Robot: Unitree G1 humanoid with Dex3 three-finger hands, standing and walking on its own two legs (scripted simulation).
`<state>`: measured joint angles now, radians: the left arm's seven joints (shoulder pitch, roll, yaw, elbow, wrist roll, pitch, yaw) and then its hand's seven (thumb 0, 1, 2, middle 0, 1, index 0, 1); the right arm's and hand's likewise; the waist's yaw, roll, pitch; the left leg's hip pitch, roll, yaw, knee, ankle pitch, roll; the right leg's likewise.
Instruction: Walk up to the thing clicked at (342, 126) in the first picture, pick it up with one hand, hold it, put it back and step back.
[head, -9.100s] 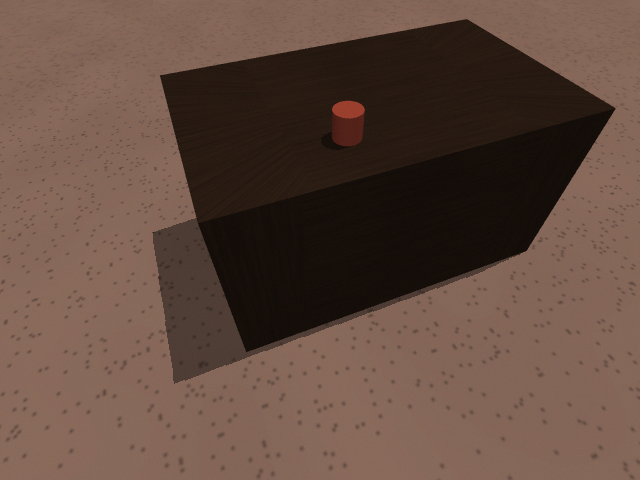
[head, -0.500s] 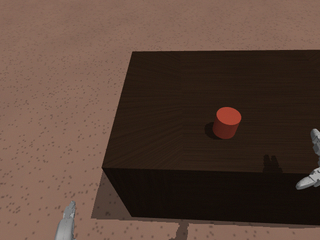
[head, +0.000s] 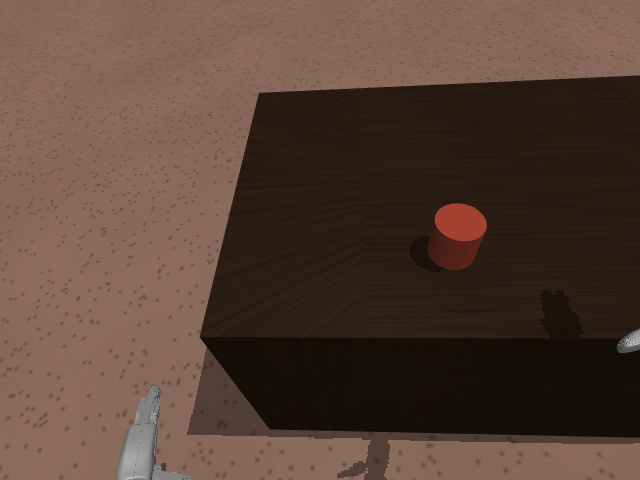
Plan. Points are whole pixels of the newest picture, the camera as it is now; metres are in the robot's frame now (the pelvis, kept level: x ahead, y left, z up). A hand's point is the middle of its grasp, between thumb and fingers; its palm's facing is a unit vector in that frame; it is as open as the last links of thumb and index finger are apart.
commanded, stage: go down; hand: right
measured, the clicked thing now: (455, 237) +0.51 -0.18 -0.06
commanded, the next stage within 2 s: approach in 1.84 s
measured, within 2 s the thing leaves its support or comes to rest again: neither
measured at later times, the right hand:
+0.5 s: hand out of the picture +0.38 -0.36 +0.08, palm faces +0.13 +0.99 +0.02, open 17.5 cm
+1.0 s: hand out of the picture +0.40 -0.37 +0.08, palm faces +0.14 +0.99 +0.02, open 17.4 cm
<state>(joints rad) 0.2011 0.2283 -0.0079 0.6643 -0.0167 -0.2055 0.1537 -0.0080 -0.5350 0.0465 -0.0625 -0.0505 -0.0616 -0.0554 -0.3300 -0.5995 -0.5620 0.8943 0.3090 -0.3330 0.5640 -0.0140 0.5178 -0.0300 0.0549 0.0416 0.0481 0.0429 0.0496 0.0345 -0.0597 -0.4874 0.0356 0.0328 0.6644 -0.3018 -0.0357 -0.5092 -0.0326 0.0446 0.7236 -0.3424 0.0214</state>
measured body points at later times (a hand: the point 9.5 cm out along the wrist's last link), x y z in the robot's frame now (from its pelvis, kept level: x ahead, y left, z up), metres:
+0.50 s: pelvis +0.00 -0.01 -0.02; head +0.06 -0.05 +0.42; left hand +0.15 +0.26 -0.07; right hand +0.36 -0.41 +0.08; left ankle +0.02 +0.15 -0.72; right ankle +0.01 -0.13 -0.72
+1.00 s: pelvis -0.01 -0.01 -0.03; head +0.07 -0.05 +0.41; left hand +0.14 +0.25 -0.07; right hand +0.39 -0.42 +0.08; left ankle +0.02 +0.15 -0.72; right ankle +0.01 -0.13 -0.72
